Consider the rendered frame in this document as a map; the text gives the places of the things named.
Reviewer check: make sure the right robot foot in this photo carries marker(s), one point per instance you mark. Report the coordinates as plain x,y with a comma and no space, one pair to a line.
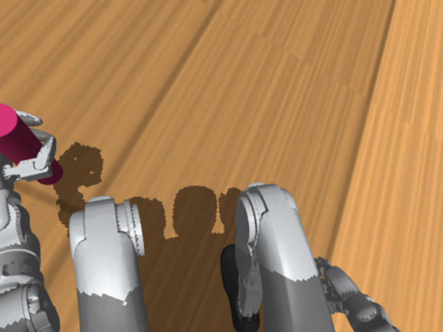
230,278

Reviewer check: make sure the right robot arm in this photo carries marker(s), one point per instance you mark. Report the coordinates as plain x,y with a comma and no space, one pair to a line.
364,315

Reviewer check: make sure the left robot arm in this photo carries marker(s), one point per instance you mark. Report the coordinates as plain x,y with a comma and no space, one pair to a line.
25,305

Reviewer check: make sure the can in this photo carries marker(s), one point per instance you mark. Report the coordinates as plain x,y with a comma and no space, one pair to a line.
18,142

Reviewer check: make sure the left robot hand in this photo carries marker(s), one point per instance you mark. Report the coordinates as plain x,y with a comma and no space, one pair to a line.
31,169

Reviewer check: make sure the right robot hand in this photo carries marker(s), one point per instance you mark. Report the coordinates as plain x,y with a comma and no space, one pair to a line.
336,283

